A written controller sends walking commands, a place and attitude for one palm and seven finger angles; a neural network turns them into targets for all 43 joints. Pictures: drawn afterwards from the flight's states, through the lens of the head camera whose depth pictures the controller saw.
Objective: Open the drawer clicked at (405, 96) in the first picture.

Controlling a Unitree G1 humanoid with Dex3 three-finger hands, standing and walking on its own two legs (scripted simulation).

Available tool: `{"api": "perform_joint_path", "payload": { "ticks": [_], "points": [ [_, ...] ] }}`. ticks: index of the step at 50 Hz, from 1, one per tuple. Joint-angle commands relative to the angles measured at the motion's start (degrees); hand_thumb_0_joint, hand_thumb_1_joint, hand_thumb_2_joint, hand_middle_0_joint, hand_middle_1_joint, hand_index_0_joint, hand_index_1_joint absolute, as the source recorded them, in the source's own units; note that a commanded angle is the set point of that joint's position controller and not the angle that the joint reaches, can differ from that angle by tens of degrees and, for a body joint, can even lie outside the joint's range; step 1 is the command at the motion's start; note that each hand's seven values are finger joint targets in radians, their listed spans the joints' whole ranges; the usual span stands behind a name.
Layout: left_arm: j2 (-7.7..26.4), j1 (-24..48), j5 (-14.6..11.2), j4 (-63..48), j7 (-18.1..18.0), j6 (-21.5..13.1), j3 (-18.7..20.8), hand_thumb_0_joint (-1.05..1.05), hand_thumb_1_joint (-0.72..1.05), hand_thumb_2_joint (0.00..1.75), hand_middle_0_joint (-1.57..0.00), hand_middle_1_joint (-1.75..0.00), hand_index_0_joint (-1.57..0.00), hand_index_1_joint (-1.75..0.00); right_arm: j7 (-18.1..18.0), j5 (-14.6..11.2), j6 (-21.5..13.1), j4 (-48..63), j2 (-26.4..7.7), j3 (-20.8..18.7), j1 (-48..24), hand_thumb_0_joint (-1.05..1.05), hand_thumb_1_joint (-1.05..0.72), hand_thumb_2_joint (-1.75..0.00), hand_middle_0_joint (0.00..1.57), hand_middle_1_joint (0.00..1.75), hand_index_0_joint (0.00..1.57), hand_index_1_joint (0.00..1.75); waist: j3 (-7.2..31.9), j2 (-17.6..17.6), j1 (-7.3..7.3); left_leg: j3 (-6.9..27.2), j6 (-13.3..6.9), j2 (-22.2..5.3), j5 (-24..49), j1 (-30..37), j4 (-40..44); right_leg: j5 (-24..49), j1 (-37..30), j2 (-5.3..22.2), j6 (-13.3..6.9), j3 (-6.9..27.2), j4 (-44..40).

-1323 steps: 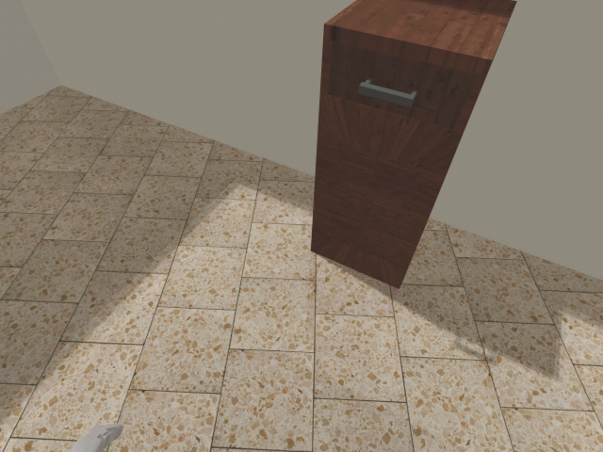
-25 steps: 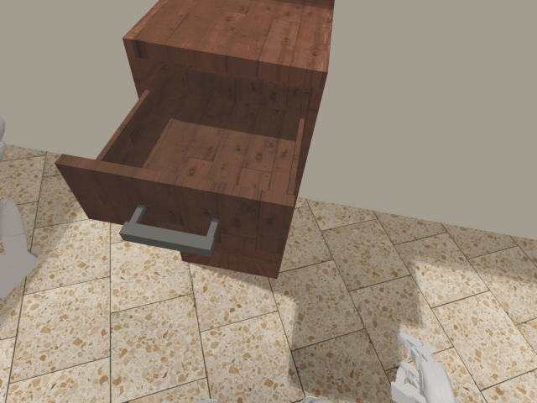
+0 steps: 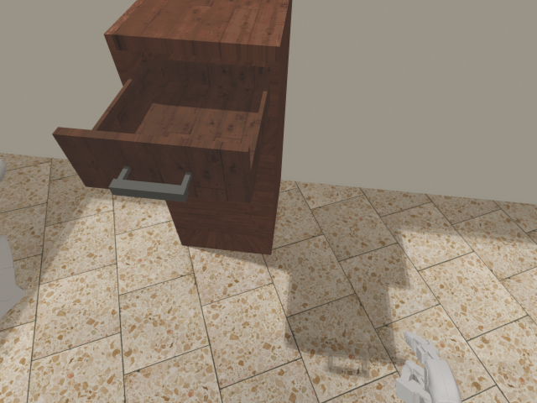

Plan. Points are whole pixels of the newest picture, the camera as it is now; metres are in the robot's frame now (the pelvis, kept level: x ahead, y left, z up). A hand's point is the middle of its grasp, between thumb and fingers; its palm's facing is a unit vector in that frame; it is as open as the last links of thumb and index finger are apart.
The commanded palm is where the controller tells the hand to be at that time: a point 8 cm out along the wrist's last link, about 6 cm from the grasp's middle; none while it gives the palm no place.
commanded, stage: stop stepping back and stand still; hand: left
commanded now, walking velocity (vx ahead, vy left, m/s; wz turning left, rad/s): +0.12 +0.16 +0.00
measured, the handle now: (153, 182) +0.48 +0.23 +0.03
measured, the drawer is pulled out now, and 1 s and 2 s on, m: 0.30 0.30 0.30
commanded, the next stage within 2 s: let the arm hang, fingers relaxed in 1.04 s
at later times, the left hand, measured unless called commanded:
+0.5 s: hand out of the picture +0.09 +0.27 +0.19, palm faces +0.53 -0.76 -0.38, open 7.5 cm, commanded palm +0.02 +0.30 +0.21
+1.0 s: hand out of the picture +0.11 +0.24 +0.18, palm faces +0.36 -0.79 -0.49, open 7.5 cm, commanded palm +0.03 +0.29 +0.21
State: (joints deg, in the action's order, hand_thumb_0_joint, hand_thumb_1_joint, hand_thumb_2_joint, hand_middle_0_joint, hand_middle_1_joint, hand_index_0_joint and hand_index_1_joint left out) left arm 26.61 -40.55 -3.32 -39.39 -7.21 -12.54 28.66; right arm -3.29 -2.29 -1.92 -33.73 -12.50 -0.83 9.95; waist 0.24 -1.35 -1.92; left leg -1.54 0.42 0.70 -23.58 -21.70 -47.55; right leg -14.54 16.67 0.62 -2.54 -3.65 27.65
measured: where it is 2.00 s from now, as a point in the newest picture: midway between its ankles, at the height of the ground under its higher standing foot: outside the picture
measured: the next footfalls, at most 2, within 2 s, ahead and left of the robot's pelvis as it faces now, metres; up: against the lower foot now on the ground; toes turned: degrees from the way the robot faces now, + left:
left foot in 0.08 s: -0.06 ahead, +0.13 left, +0.00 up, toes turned +6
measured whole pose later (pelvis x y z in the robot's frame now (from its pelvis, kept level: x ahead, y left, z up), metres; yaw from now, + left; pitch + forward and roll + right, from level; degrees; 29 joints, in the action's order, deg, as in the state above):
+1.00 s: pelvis -0.08 +0.00 +0.00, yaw +4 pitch +0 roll -1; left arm 23.5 -35.7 -3.2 -37.9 -7.9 -10.9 23.6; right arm -1.6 -1.1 -4.4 -35.1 -11.6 0.3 10.9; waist -2.9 0.5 -3.3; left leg -2.5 0.5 -2.5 -17.0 -13.5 -30.4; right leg -13.0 14.8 -0.9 -2.3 -5.2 27.5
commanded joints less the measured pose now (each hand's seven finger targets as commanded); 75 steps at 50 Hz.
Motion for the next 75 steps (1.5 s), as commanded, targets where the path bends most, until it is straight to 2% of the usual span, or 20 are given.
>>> {"api": "perform_joint_path", "payload": {
  "ticks": [1, 6, 12, 16, 19, 22, 26, 28, 30, 33, 36, 39, 45, 52, 56, 57, 61, 66, 71, 75],
  "points": [
    [6.49, 2.41, 0.47, -7.35, -3.44, -1.63, 4.25, 0.00, 0.90, 0.90, -0.20, -0.30, -0.20, -0.30, -0.76, 0.94, -4.73, 9.65, -5.30, -1.72, -4.64, 0.00, -0.90, -0.90, 0.20, 0.30, 0.20, 0.30, 6.80, -5.15, 0.41, -1.08, -2.04, -0.77, 5.16, 5.23, 23.55, 20.54, -11.22, 13.93, -1.37, 11.08, -5.57],
    [8.54, 3.54, 0.57, -16.41, -3.07, -2.83, 3.50, 0.00, 0.90, 0.90, -0.20, -0.30, -0.20, -0.30, 0.47, 0.45, -6.68, 10.88, -8.17, -3.52, -2.76, 0.00, -0.90, -0.90, 0.20, 0.30, 0.20, 0.30, 9.30, 7.28, 1.23, 3.58, -4.31, -8.84, 27.13, 12.31, 24.66, 16.71, -11.26, 4.73, 2.86, 4.89, 2.38],
    [7.69, 9.93, 1.12, -13.14, -3.74, -3.08, 3.41, 0.00, 0.90, 0.90, -0.20, -0.30, -0.20, -0.30, 0.10, 0.79, -7.25, 9.44, -7.58, -2.31, -3.67, 0.00, -0.90, -0.90, 0.20, 0.30, 0.20, 0.30, -2.12, 10.72, 0.88, 9.81, -6.47, -10.85, -17.31, -7.32, 35.78, -9.73, -8.91, 0.19, 2.20, 0.43, 6.28],
    [5.56, 14.01, 1.37, 0.22, -2.91, -1.89, 1.90, 0.00, 0.90, 0.90, -0.20, -0.30, -0.20, -0.30, -0.09, 0.43, -6.76, 7.35, -7.29, -2.08, -3.35, 0.00, -0.90, -0.90, 0.20, 0.30, 0.20, 0.30, -5.35, 9.03, 0.63, 9.20, -6.99, -10.79, -18.01, -11.99, 32.09, -8.55, -9.43, -1.39, 2.08, -0.80, 6.69],
    [4.68, 15.14, 1.41, 2.81, -1.96, -1.56, -0.27, 0.00, 0.90, 0.90, -0.20, -0.30, -0.20, -0.30, -0.29, 0.72, -5.86, 7.20, -6.92, -2.13, -3.67, 0.00, -0.90, -0.90, 0.20, 0.30, 0.20, 0.30, -5.65, -0.05, 0.85, 5.05, -5.36, -4.67, -15.16, -10.42, 20.31, -16.87, -5.36, 1.58, -0.26, 9.08, -3.85],
    [5.69, 18.13, 1.30, -1.04, -1.36, -1.52, -1.42, 0.00, 0.90, 0.90, -0.20, -0.30, -0.20, -0.30, 0.42, 1.08, -4.95, 7.05, -6.41, -2.29, -4.76, 0.00, -0.90, -0.90, 0.20, 0.30, 0.20, 0.30, -4.18, -13.79, 1.39, -0.03, -2.71, 0.73, -4.77, -5.67, -11.01, -33.05, 5.50, 17.32, -7.46, 33.55, -22.29],
    [6.59, 15.47, 1.92, -9.39, -1.79, -2.50, -0.30, 0.00, 0.90, 0.90, -0.20, -0.30, -0.20, -0.30, 0.51, 2.52, -4.75, 7.48, -4.30, -0.69, -3.56, 0.00, -0.90, -0.90, 0.20, 0.30, 0.20, 0.30, 2.95, -7.45, 0.06, -0.79, -3.40, -1.89, -2.29, 11.35, 7.11, -27.47, 13.30, 12.31, -4.57, 15.34, -16.39],
    [7.46, 13.05, 1.84, -15.69, -2.73, -3.08, 0.62, 0.00, 0.90, 0.90, -0.20, -0.30, -0.20, -0.30, -0.61, 2.73, -5.39, 7.87, -5.04, -0.59, -3.06, 0.00, -0.90, -0.90, 0.20, 0.30, 0.20, 0.30, 3.62, 4.01, -0.20, -0.24, -3.39, -1.31, -2.61, 14.37, 24.65, -24.36, 10.29, 7.10, -2.36, 10.20, -5.58],
    [7.35, 12.65, 2.27, -21.36, -3.65, -4.47, 1.79, 0.00, 0.90, 0.90, -0.20, -0.30, -0.20, -0.30, -0.10, 3.10, -7.06, 9.35, -5.78, -0.94, -2.20, 0.00, -0.90, -0.90, 0.20, 0.30, 0.20, 0.30, 1.35, 25.62, 0.69, 25.01, -9.13, -18.45, -13.27, 10.79, 39.11, -15.34, 14.76, -3.15, 1.99, 0.49, 23.07],
    [8.21, 7.08, 1.62, -16.80, -3.50, -3.22, 3.63, 0.00, 0.90, 0.90, -0.20, -0.30, -0.20, -0.30, 0.66, 2.19, -8.80, 7.73, -4.56, -1.36, -0.88, 0.00, -0.90, -0.90, 0.20, 0.30, 0.20, 0.30, 4.21, 11.09, 0.91, 18.25, -10.78, -17.41, 14.39, 13.03, 31.20, -11.34, 15.15, -0.62, 2.93, 3.24, 29.11],
    [6.39, 5.07, 0.80, -9.13, -3.17, -1.53, 3.14, 0.00, 0.90, 0.90, -0.20, -0.30, -0.20, -0.30, 0.97, 1.43, -8.20, 6.51, -5.51, -1.22, -1.63, 0.00, -0.90, -0.90, 0.20, 0.30, 0.20, 0.30, 1.79, 12.01, 0.96, 7.59, -7.30, -13.39, 28.04, 9.63, 26.66, -7.15, 4.94, -1.14, 3.31, -1.93, 12.06],
    [6.35, 8.29, 0.47, -4.26, -2.20, -1.63, 2.57, 0.00, 0.90, 0.90, -0.20, -0.30, -0.20, -0.30, 0.55, 1.13, -7.22, 6.60, -7.09, -1.45, -2.55, 0.00, -0.90, -0.90, 0.20, 0.30, 0.20, 0.30, -0.12, 9.15, 0.36, 5.22, -4.65, -11.58, 21.34, 2.83, 24.39, 0.19, -7.29, -1.74, 2.95, -2.44, -1.99],
    [6.93, 6.04, -0.52, -7.97, -2.14, -2.50, 2.90, 0.00, 0.90, 0.90, -0.20, -0.30, -0.20, -0.30, 1.12, 0.63, -5.71, 7.45, -5.82, -2.10, -2.19, 0.00, -0.90, -0.90, 0.20, 0.30, 0.20, 0.30, 6.29, -6.11, 0.13, 1.05, -1.33, -3.07, 10.46, 4.31, 16.12, 11.27, -10.87, 9.53, -2.05, 13.02, -8.25],
    [9.34, 1.25, 0.12, -16.31, -3.16, -3.74, 5.40, 0.00, 0.90, 0.90, -0.20, -0.30, -0.20, -0.30, 0.36, 1.71, -5.40, 8.90, -5.75, -1.90, -4.23, 0.00, -0.90, -0.90, 0.20, 0.30, 0.20, 0.30, 7.04, 9.05, 1.09, 3.29, -1.50, -6.77, 27.77, 10.99, 24.87, 17.61, -9.33, 3.03, 1.55, 4.50, -1.90],
    [7.41, 2.71, -0.19, -10.44, -3.15, -3.69, 4.63, 0.00, 0.90, 0.90, -0.20, -0.30, -0.20, -0.30, 0.00, 1.23, -5.56, 8.37, -6.11, -2.15, -3.07, 0.00, -0.90, -0.90, 0.20, 0.30, 0.20, 0.30, 6.18, 6.24, 0.85, 2.82, -1.16, -6.76, 27.49, 9.38, 24.89, 18.78, -11.10, 2.15, 2.07, 3.74, -2.47],
    [-5.80, 10.77, 4.45, 38.01, 4.65, 3.52, -25.79, 0.00, 0.90, 0.90, -0.20, -0.30, -0.20, -0.30, 4.49, -0.38, -10.98, -3.43, -12.24, -4.35, -5.39, 0.00, -0.90, -0.90, 0.20, 0.30, 0.20, 0.30, 0.90, 6.16, -3.32, 3.45, -0.92, -7.26, 33.52, 9.41, 17.46, 18.74, 1.23, 4.81, 0.98, 0.24, 5.88],
    [-8.18, 15.84, 5.81, 46.16, 6.78, 12.09, -23.07, 0.00, 0.90, 0.90, -0.20, -0.30, -0.20, -0.30, 4.00, 2.60, -2.98, -5.46, -9.96, -3.01, 1.01, 0.00, -0.90, -0.90, 0.20, 0.30, 0.20, 0.30, 3.85, 2.68, 0.28, 8.57, -5.44, -11.84, 30.16, 3.17, 21.68, -2.01, 1.47, 2.21, 1.60, 2.59, 10.36],
    [-3.65, 21.56, 5.83, 64.87, 6.92, 12.55, -23.42, 0.00, 0.90, 0.90, -0.20, -0.30, -0.20, -0.30, 2.90, 3.18, 0.93, -6.87, -6.62, -1.79, 1.39, 0.00, -0.90, -0.90, 0.20, 0.30, 0.20, 0.30, 2.96, -19.14, 1.14, 1.69, -1.62, -0.72, 4.03, 4.67, 11.80, 16.60, -1.96, 12.63, -4.36, 12.28, -5.19],
    [-5.81, 25.82, 4.39, 78.70, 6.38, 12.98, -25.63, 0.00, 0.90, 0.90, -0.20, -0.30, -0.20, -0.30, 2.68, 3.45, 2.01, -13.49, -4.44, -0.33, 4.08, 0.00, -0.90, -0.90, 0.20, 0.30, 0.20, 0.30, -0.10, 5.56, 0.28, 4.44, -1.89, -4.34, 16.32, 10.61, 20.36, 2.55, 1.02, 6.76, -2.20, 9.21, -5.21],
    [-8.38, 21.60, 4.27, 87.12, 6.13, 13.02, -25.04, 0.00, 0.90, 0.90, -0.20, -0.30, -0.20, -0.30, 2.03, 3.70, 2.28, -16.60, -3.36, -0.43, 4.42, 0.00, -0.90, -0.90, 0.20, 0.30, 0.20, 0.30, -0.26, 13.61, 2.66, 5.90, -2.68, -5.55, 8.34, 3.74, 25.25, -0.71, -7.20, 4.13, -1.15, 7.10, -7.04]
  ]
}}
